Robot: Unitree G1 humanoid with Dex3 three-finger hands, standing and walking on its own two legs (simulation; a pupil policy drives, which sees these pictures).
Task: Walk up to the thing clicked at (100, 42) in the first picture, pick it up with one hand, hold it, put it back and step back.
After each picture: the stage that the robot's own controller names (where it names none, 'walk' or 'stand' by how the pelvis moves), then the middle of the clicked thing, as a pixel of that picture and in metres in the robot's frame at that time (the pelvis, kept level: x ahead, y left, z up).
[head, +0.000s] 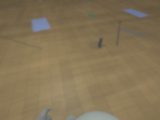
stand; (100, 42) +1.72 -0.22 -0.66
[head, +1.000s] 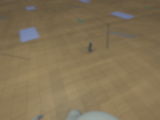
walk; (90, 47) +1.61 +0.12 -0.64
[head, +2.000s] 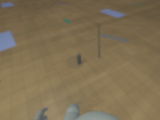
walk; (79, 59) +1.09 +0.24 -0.65
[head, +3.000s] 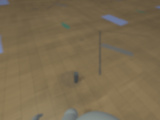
walk; (76, 77) +0.69 +0.19 -0.63
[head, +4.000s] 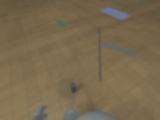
stand; (73, 88) +0.46 +0.19 -0.63
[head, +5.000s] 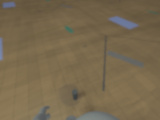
stand; (75, 95) +0.42 +0.17 -0.65
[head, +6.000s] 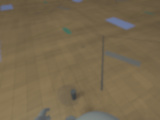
stand; (73, 95) +0.43 +0.19 -0.65
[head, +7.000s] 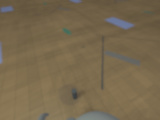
stand; (74, 94) +0.45 +0.19 -0.66
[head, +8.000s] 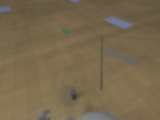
stand; (73, 95) +0.43 +0.20 -0.66
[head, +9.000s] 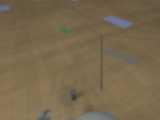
stand; (73, 95) +0.42 +0.20 -0.66
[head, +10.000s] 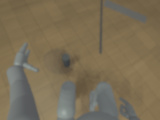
go down; (66, 61) +0.51 +0.18 -0.38
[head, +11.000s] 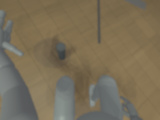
go down; (61, 52) +0.53 +0.19 -0.29
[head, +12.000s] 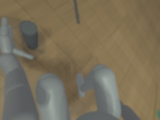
close in; (31, 38) +0.53 +0.24 -0.19
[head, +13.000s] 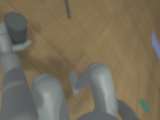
close; (18, 34) +0.52 +0.25 -0.19
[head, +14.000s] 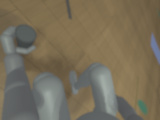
lift; (25, 41) +0.48 +0.23 -0.19
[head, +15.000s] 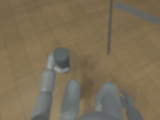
lift; (63, 63) +0.38 +0.19 -0.02
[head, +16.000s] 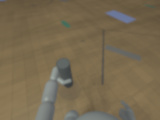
hold; (66, 75) +0.31 +0.17 +0.05
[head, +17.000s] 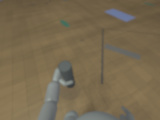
hold; (68, 76) +0.31 +0.16 +0.03
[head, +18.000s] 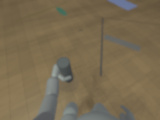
crouch; (66, 72) +0.35 +0.16 +0.00
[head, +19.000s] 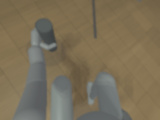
lower; (49, 39) +0.53 +0.19 -0.04
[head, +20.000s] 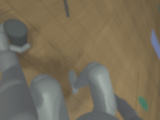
lower; (18, 39) +0.49 +0.24 -0.19
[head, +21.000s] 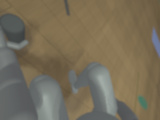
lower; (16, 36) +0.50 +0.25 -0.19
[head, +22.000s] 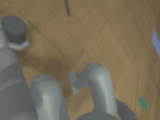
lower; (17, 37) +0.50 +0.24 -0.19
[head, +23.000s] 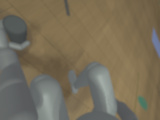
lower; (18, 36) +0.50 +0.24 -0.19
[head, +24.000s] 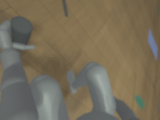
open; (20, 37) +0.50 +0.22 -0.20
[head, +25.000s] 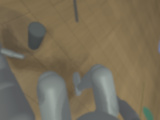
stand; (35, 39) +0.50 +0.22 -0.20
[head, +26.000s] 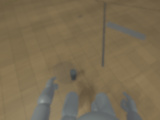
stand; (73, 75) +0.47 +0.14 -0.48
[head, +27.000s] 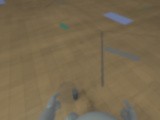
stand; (75, 94) +0.41 +0.13 -0.59
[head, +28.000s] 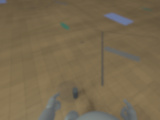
stand; (75, 93) +0.43 +0.13 -0.59
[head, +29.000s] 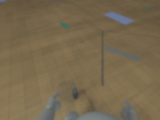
stand; (75, 93) +0.42 +0.13 -0.59
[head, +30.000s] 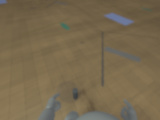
stand; (75, 94) +0.42 +0.13 -0.59
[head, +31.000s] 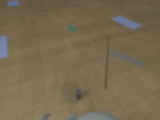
stand; (78, 95) +0.43 +0.12 -0.64
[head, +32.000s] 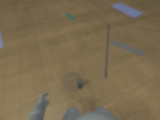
walk; (79, 84) +0.49 +0.08 -0.63
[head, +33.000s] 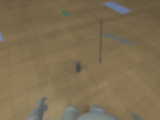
walk; (78, 67) +0.78 +0.14 -0.64
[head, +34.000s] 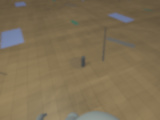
stand; (83, 61) +1.07 +0.16 -0.64
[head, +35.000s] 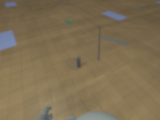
stand; (78, 62) +1.04 +0.20 -0.66
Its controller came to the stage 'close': yes
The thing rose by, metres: 0.68
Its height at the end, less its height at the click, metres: +0.00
